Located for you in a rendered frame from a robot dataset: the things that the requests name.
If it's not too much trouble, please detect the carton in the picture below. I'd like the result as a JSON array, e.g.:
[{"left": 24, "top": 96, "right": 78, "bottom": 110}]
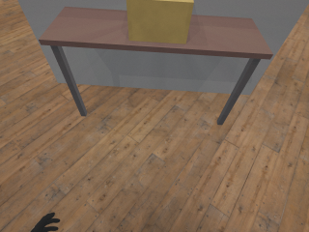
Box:
[{"left": 126, "top": 0, "right": 194, "bottom": 44}]

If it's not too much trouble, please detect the left robot hand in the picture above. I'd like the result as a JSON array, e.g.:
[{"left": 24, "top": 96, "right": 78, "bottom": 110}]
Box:
[{"left": 31, "top": 212, "right": 60, "bottom": 232}]

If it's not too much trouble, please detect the table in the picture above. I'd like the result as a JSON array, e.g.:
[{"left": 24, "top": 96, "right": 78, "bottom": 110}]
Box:
[{"left": 39, "top": 6, "right": 273, "bottom": 126}]

